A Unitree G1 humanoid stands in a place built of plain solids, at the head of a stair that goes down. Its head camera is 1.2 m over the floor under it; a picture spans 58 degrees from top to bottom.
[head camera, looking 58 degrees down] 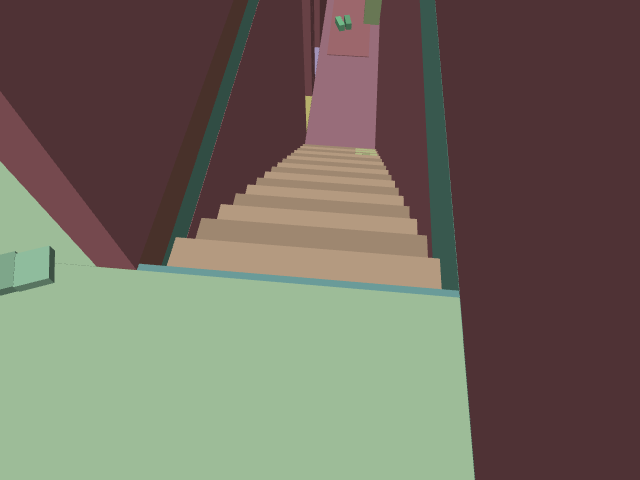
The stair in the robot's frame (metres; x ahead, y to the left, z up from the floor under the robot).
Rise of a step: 0.19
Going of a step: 0.22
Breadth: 1.00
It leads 5 degrees to the right of straight ahead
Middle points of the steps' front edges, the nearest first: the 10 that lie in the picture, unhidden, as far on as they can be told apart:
0.62 0.07 0.00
0.84 0.05 -0.19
1.06 0.03 -0.39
1.29 0.01 -0.58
1.51 -0.01 -0.78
1.73 -0.03 -0.97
1.96 -0.05 -1.17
2.18 -0.07 -1.36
2.40 -0.09 -1.56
2.63 -0.12 -1.75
